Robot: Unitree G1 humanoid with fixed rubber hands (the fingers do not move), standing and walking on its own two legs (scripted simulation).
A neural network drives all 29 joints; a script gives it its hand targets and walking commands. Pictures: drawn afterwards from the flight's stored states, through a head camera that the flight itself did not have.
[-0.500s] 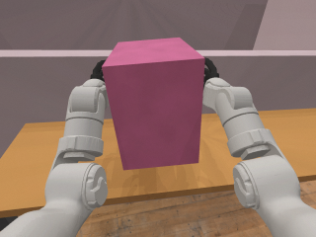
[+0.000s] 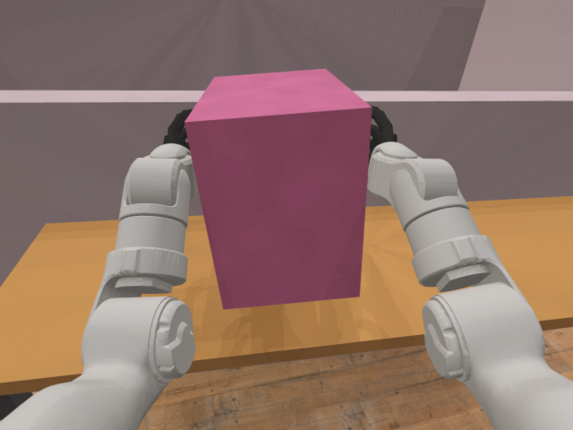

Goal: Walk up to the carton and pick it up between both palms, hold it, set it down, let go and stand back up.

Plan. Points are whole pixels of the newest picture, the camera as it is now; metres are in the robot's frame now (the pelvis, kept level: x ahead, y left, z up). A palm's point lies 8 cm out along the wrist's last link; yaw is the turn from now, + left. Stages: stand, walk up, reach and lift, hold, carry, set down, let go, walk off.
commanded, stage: hold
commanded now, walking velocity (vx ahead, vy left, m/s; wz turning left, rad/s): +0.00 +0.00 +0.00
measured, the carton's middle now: (279, 176) +0.40 +0.01 +0.25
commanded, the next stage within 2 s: set down in 0.66 s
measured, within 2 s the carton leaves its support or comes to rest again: neither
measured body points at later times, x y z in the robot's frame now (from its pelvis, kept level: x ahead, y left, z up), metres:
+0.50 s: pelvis +0.00 +0.00 +0.00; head -0.09 +0.01 +0.44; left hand +0.39 +0.14 +0.28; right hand +0.39 -0.13 +0.29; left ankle +0.03 +0.13 -0.75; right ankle +0.00 -0.12 -0.75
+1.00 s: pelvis +0.00 -0.01 +0.00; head -0.07 +0.02 +0.45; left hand +0.41 +0.17 +0.29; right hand +0.41 -0.11 +0.30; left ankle +0.03 +0.13 -0.75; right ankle +0.00 -0.12 -0.75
